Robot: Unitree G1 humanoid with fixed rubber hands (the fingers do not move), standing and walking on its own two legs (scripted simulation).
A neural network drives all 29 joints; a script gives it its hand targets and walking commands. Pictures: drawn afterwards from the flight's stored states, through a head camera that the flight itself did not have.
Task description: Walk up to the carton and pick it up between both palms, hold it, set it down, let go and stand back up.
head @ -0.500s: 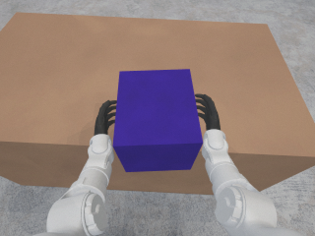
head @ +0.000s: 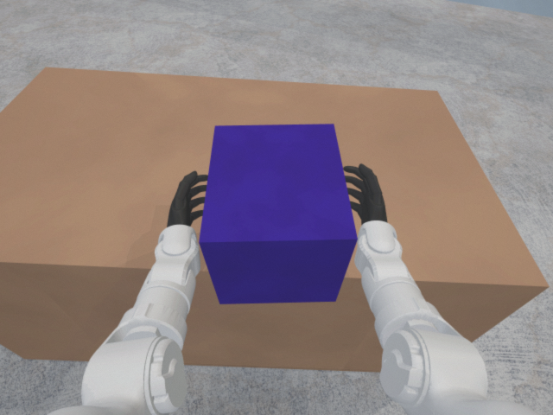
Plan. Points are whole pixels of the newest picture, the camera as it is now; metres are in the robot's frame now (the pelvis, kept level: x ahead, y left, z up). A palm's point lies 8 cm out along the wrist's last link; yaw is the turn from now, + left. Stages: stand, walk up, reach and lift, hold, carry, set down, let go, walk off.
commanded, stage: reach and lift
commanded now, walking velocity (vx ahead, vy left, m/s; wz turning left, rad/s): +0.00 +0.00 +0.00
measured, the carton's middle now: (276, 214) +0.43 +0.02 +0.03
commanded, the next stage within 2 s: hold in 1.58 s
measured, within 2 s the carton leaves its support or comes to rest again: neither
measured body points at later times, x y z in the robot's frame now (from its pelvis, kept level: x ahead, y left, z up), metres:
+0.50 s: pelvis +0.01 +0.00 +0.00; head -0.01 +0.03 +0.45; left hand +0.39 +0.16 +0.11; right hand +0.40 -0.13 +0.12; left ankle +0.01 +0.13 -0.75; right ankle +0.01 -0.11 -0.75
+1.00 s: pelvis -0.01 +0.01 +0.00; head -0.04 +0.03 +0.45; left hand +0.37 +0.16 +0.15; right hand +0.37 -0.14 +0.14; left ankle +0.01 +0.13 -0.75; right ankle +0.01 -0.11 -0.75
